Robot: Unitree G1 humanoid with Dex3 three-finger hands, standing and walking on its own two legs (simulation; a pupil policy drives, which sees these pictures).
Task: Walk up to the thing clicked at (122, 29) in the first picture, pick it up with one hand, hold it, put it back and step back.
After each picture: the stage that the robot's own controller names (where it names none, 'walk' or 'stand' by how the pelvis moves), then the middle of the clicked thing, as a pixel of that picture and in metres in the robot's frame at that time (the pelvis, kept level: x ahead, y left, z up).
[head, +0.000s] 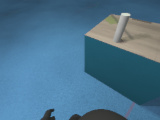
stand; (120, 29) +0.78 -0.22 +0.12
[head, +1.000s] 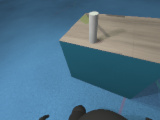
walk; (93, 29) +0.70 +0.05 +0.14
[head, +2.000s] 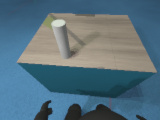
stand; (63, 42) +0.45 +0.21 +0.16
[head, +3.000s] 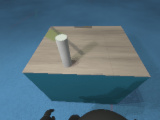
stand; (64, 53) +0.44 +0.21 +0.12
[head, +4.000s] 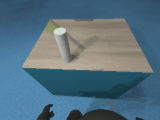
stand; (64, 47) +0.46 +0.21 +0.13
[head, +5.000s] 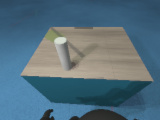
stand; (64, 56) +0.41 +0.21 +0.12
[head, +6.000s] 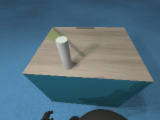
stand; (65, 55) +0.42 +0.21 +0.12
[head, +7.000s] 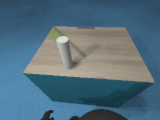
stand; (66, 55) +0.42 +0.20 +0.12
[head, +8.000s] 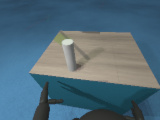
rise first; (70, 57) +0.42 +0.19 +0.12
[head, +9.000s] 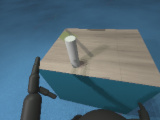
go down; (73, 53) +0.45 +0.19 +0.12
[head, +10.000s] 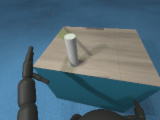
go down; (72, 52) +0.45 +0.18 +0.13
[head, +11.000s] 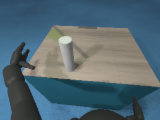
go down; (68, 56) +0.40 +0.17 +0.13
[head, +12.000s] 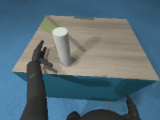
close in; (63, 50) +0.42 +0.18 +0.15
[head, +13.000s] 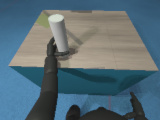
close; (61, 39) +0.47 +0.18 +0.18
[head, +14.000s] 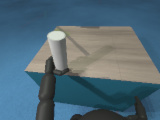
lift; (60, 56) +0.32 +0.19 +0.22
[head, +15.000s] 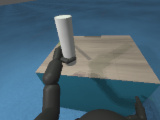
lift; (67, 43) +0.34 +0.15 +0.31
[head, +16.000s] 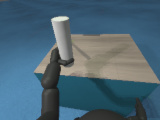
hold; (65, 45) +0.33 +0.16 +0.30
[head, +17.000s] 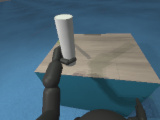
crouch; (67, 44) +0.33 +0.15 +0.31
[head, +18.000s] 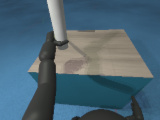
crouch; (59, 27) +0.45 +0.19 +0.33
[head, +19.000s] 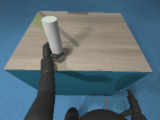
lower; (55, 41) +0.47 +0.21 +0.16
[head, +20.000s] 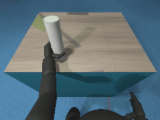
lower; (56, 41) +0.47 +0.20 +0.17
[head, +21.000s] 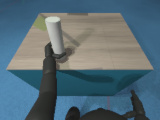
lower; (57, 41) +0.47 +0.20 +0.17
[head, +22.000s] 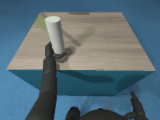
lower; (57, 41) +0.47 +0.20 +0.17
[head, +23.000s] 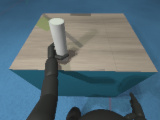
loosen; (60, 42) +0.46 +0.19 +0.17
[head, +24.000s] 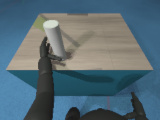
withdraw; (57, 44) +0.45 +0.19 +0.17
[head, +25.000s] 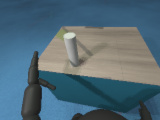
sink last; (72, 51) +0.44 +0.18 +0.15
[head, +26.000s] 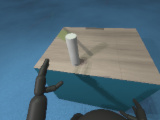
stand; (73, 51) +0.45 +0.19 +0.13
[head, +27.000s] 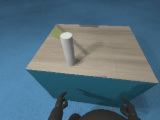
stand; (69, 51) +0.44 +0.19 +0.13
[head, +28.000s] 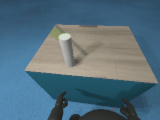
stand; (68, 52) +0.44 +0.19 +0.12
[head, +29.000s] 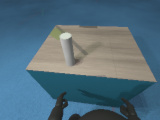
stand; (68, 51) +0.45 +0.19 +0.12
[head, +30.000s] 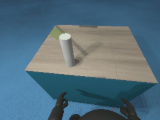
stand; (68, 52) +0.44 +0.19 +0.12
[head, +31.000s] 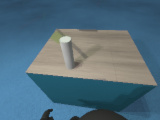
walk; (68, 54) +0.43 +0.19 +0.12
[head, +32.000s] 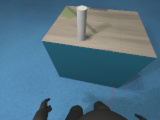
walk; (81, 25) +0.67 +0.13 +0.14
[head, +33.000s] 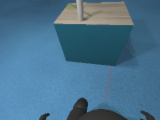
walk; (80, 9) +1.09 +0.24 +0.14
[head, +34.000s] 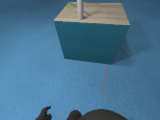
stand; (80, 7) +1.16 +0.18 +0.14
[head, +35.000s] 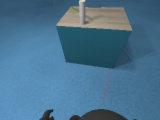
stand; (82, 13) +1.12 +0.16 +0.12
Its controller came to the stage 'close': yes
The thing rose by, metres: 0.20
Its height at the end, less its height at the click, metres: +0.00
